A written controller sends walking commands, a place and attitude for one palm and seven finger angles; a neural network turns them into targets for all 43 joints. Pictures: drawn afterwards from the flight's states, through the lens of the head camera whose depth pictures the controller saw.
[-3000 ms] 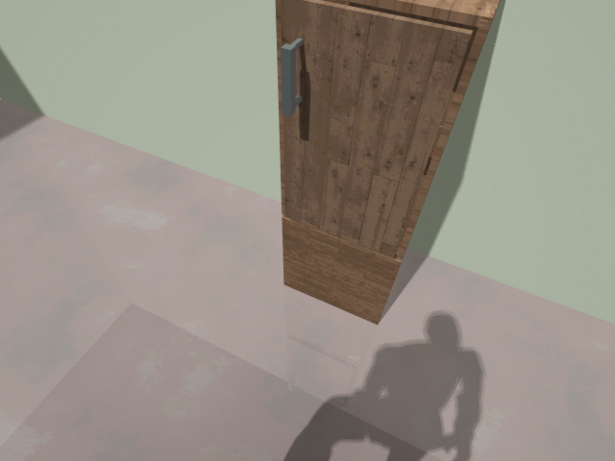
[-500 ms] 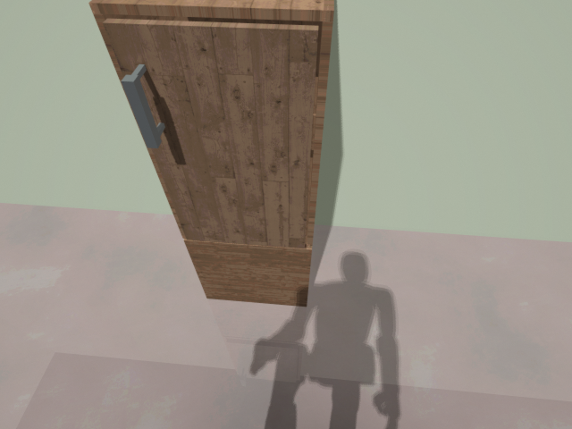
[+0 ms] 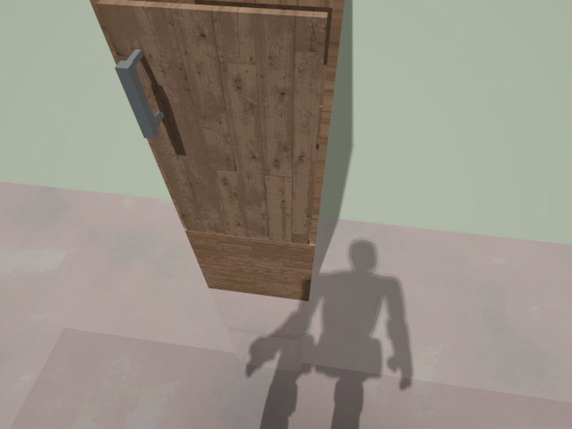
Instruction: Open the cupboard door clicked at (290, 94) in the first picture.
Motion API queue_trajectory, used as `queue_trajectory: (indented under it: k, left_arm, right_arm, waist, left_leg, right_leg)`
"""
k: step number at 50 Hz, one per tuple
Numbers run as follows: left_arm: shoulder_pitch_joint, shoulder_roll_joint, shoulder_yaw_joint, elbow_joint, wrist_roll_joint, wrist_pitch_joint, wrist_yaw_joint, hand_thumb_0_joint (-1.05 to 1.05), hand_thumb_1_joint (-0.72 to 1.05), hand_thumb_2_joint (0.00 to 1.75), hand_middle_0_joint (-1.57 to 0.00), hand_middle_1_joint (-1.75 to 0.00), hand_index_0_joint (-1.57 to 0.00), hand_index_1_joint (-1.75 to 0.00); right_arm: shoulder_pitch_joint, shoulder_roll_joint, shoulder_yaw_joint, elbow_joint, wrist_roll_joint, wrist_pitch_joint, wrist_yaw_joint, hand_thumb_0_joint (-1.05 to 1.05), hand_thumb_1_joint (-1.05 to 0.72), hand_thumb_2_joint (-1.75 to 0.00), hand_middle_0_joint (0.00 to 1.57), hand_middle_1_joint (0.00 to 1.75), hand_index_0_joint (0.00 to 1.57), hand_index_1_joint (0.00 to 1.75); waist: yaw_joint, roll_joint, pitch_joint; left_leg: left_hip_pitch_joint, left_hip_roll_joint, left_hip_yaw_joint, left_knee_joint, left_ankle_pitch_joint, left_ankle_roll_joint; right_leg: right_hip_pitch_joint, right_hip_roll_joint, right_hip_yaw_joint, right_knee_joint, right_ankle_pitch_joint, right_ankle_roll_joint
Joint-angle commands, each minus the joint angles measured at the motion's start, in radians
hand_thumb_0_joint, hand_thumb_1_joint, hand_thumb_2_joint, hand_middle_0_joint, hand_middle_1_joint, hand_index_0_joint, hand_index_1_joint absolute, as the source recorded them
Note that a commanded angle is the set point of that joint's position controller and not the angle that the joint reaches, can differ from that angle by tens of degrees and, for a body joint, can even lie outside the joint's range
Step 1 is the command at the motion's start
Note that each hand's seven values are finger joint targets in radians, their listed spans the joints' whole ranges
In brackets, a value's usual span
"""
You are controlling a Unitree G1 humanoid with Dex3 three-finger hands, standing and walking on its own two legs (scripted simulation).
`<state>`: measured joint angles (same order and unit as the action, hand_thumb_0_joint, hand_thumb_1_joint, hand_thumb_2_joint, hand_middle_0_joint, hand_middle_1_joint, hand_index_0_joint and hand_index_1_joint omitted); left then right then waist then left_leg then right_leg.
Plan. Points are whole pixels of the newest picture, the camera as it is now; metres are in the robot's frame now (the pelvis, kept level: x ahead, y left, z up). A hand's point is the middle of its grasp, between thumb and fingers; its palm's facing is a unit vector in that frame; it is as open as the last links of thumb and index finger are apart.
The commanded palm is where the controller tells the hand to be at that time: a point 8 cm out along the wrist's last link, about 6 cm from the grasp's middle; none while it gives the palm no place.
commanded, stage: come to a stop and stand still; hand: left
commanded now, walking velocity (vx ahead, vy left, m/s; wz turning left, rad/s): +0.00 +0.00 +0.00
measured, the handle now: (144, 95) +0.59 +0.29 +0.12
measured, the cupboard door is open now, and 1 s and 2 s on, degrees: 0 0 0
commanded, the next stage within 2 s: look again from close up in 0.54 s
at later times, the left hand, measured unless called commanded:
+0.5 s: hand out of the picture +0.00 +0.17 -0.16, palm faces +0.01 -0.98 -0.22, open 7.4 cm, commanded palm none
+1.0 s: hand out of the picture +0.01 +0.17 -0.17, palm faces +0.02 -0.98 -0.19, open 7.3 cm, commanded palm none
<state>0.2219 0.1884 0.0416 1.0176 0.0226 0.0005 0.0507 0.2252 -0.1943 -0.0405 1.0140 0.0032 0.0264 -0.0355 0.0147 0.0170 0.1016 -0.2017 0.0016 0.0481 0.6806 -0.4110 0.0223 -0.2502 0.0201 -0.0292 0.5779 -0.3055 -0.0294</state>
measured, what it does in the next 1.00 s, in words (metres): stands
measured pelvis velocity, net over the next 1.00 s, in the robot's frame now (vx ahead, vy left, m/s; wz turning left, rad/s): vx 0.02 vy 0.00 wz -0.01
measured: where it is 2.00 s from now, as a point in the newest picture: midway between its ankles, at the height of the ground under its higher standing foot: outside the picture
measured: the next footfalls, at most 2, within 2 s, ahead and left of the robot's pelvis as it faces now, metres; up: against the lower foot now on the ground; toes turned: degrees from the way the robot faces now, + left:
right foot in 1.96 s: +0.00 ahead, -0.06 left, +0.00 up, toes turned -9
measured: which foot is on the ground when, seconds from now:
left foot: down 0.00-1.00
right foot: down 0.00-1.00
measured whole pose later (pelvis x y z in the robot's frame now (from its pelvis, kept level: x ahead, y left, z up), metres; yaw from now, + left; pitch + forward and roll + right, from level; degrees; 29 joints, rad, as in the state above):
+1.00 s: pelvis +0.02 +0.00 +0.01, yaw +0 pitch +0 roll +0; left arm 0.29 0.14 -0.01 1.11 0.02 -0.01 0.03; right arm 0.30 -0.13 0.02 1.13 -0.01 -0.03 -0.04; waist 0.00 0.01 0.02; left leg -0.18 0.00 0.05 0.49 -0.30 0.01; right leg -0.21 0.01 -0.01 0.52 -0.30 -0.02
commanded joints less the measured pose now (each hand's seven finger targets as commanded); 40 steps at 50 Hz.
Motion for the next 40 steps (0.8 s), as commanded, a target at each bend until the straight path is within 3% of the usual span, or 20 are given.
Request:
queue_trajectory:
  k: [1,2,4,5,6,7,9,12,16,19,22,29,34,40]
  left_arm:
    - [0.088,0.127,0.007,-0.068,0.009,-0.041,0.016,0.0,0.9,0.9,-0.2,-0.3,-0.2,-0.3]
    - [0.072,0.144,0.002,-0.078,0.005,-0.04,0.012,0.0,0.9,0.9,-0.2,-0.3,-0.2,-0.3]
    - [0.025,0.144,-0.006,-0.081,-0.011,-0.032,0.005,0.0,0.9,0.9,-0.2,-0.3,-0.2,-0.3]
    - [0.013,0.146,-0.003,-0.088,-0.012,-0.028,-0.001,0.0,0.9,0.9,-0.2,-0.3,-0.2,-0.3]
    - [0.024,0.125,-0.004,-0.091,-0.016,-0.022,-0.005,0.0,0.9,0.9,-0.2,-0.3,-0.2,-0.3]
    - [0.04,0.115,-0.006,-0.088,-0.013,-0.021,-0.006,0.0,0.9,0.9,-0.2,-0.3,-0.2,-0.3]
    - [0.047,0.097,-0.023,-0.063,-0.006,-0.016,-0.01,0.0,0.9,0.9,-0.2,-0.3,-0.2,-0.3]
    - [0.06,0.106,-0.024,-0.056,-0.007,-0.022,-0.015,0.0,0.9,0.9,-0.2,-0.3,-0.2,-0.3]
    - [0.075,0.108,-0.019,-0.055,-0.007,-0.021,-0.017,0.0,0.9,0.9,-0.2,-0.3,-0.2,-0.3]
    - [0.08,0.109,-0.016,-0.05,-0.007,-0.021,-0.021,0.0,0.9,0.9,-0.2,-0.3,-0.2,-0.3]
    - [0.082,0.104,-0.017,-0.041,-0.009,-0.021,-0.023,0.0,0.9,0.9,-0.2,-0.3,-0.2,-0.3]
    - [0.101,0.087,-0.023,-0.005,-0.014,-0.026,-0.025,0.0,0.9,0.9,-0.2,-0.3,-0.2,-0.3]
    - [0.115,0.069,-0.027,0.025,-0.015,-0.031,-0.024,0.0,0.9,0.9,-0.2,-0.3,-0.2,-0.3]
    - [0.125,0.05,-0.03,0.051,-0.013,-0.031,-0.018,0.0,0.9,0.9,-0.2,-0.3,-0.2,-0.3]
  right_arm:
    - [0.006,-0.015,-0.01,-0.142,-0.004,-0.025,0.014,0.0,-0.9,-0.9,0.2,0.3,0.2,0.3]
    - [0.031,-0.012,-0.007,-0.131,-0.002,-0.026,0.016,0.0,-0.9,-0.9,0.2,0.3,0.2,0.3]
    - [0.103,-0.045,-0.009,-0.098,-0.007,-0.032,0.014,0.0,-0.9,-0.9,0.2,0.3,0.2,0.3]
    - [0.106,-0.089,-0.017,-0.099,-0.014,-0.043,0.014,0.0,-0.9,-0.9,0.2,0.3,0.2,0.3]
    - [0.07,-0.11,-0.012,-0.111,-0.021,-0.046,0.012,0.0,-0.9,-0.9,0.2,0.3,0.2,0.3]
    - [0.04,-0.115,-0.005,-0.121,-0.023,-0.042,0.013,0.0,-0.9,-0.9,0.2,0.3,0.2,0.3]
    - [0.007,-0.079,0.006,-0.116,-0.019,-0.031,0.017,0.0,-0.9,-0.9,0.2,0.3,0.2,0.3]
    - [0.065,-0.076,0.014,-0.086,-0.022,-0.034,0.02,0.0,-0.9,-0.9,0.2,0.3,0.2,0.3]
    - [0.099,-0.069,0.02,-0.064,-0.025,-0.041,0.019,0.0,-0.9,-0.9,0.2,0.3,0.2,0.3]
    - [0.107,-0.068,0.024,-0.052,-0.027,-0.041,0.019,0.0,-0.9,-0.9,0.2,0.3,0.2,0.3]
    - [0.123,-0.062,0.029,-0.029,-0.027,-0.044,0.019,0.0,-0.9,-0.9,0.2,0.3,0.2,0.3]
    - [0.165,-0.046,0.04,0.027,-0.024,-0.052,0.014,0.0,-0.9,-0.9,0.2,0.3,0.2,0.3]
    - [0.187,-0.037,0.044,0.062,-0.019,-0.062,0.008,0.0,-0.9,-0.9,0.2,0.3,0.2,0.3]
    - [0.192,-0.027,0.043,0.084,-0.016,-0.064,0.0,0.0,-0.9,-0.9,0.2,0.3,0.2,0.3]
  waist:
    - [-0.017,-0.052,-0.186]
    - [-0.039,-0.071,-0.187]
    - [-0.072,-0.054,-0.179]
    - [-0.063,0.037,-0.156]
    - [-0.04,0.09,-0.119]
    - [-0.024,0.023,-0.076]
    - [-0.024,-0.039,0.046]
    - [-0.038,-0.061,0.046]
    - [-0.031,-0.04,-0.009]
    - [-0.026,-0.067,-0.014]
    - [-0.024,-0.035,-0.008]
    - [-0.013,-0.025,-0.02]
    - [-0.011,0.0,-0.063]
    - [-0.012,0.007,-0.054]
  left_leg:
    - [-0.146,0.025,-0.053,0.056,-0.105,-0.005]
    - [-0.093,0.006,-0.033,-0.041,-0.019,-0.011]
    - [0.086,0.02,-0.048,-0.205,0.202,-0.008]
    - [0.098,0.075,-0.094,-0.211,0.304,0.014]
    - [0.031,0.135,-0.157,-0.248,0.333,0.041]
    - [-0.042,0.145,-0.154,-0.261,0.245,0.052]
    - [-0.095,0.086,-0.124,-0.274,0.079,0.021]
    - [-0.046,0.068,-0.103,-0.281,0.085,0.016]
    - [-0.055,0.069,-0.108,-0.313,0.052,0.018]
    - [-0.079,0.061,-0.1,-0.311,0.04,0.015]
    - [-0.094,0.062,-0.104,-0.318,0.044,0.015]
    - [-0.113,0.066,-0.105,-0.319,0.092,0.013]
    - [-0.082,0.082,-0.109,-0.31,0.185,0.016]
    - [-0.057,0.095,-0.105,-0.298,0.249,0.019]
  right_leg:
    - [0.188,-0.276,0.217,-0.093,0.877,-0.161]
    - [0.16,-0.244,0.19,-0.074,0.807,-0.139]
    - [0.009,-0.183,0.156,-0.066,0.428,-0.074]
    - [-0.039,-0.13,0.116,-0.065,0.254,-0.04]
    - [-0.051,-0.084,0.094,-0.086,0.125,-0.014]
    - [-0.027,-0.071,0.09,-0.125,0.056,-0.009]
    - [-0.09,-0.103,0.16,-0.211,-0.071,-0.017]
    - [-0.13,-0.107,0.181,-0.261,-0.155,-0.022]
    - [-0.086,-0.1,0.167,-0.261,-0.178,-0.017]
    - [-0.073,-0.108,0.176,-0.273,-0.216,-0.02]
    - [-0.07,-0.111,0.171,-0.27,-0.215,-0.025]
    - [-0.011,-0.116,0.158,-0.243,-0.134,-0.033]
    - [0.043,-0.114,0.131,-0.198,0.023,-0.033]
    - [0.05,-0.104,0.111,-0.156,0.148,-0.031]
